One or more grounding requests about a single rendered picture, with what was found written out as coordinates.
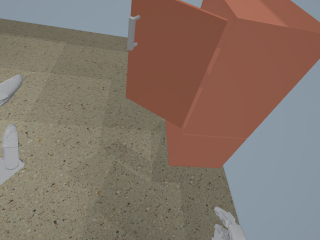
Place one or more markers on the cupboard door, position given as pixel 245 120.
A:
pixel 175 44

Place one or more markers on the left robot hand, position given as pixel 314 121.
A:
pixel 10 163

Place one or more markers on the right robot hand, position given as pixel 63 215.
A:
pixel 235 231

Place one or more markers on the handle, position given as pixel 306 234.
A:
pixel 131 32

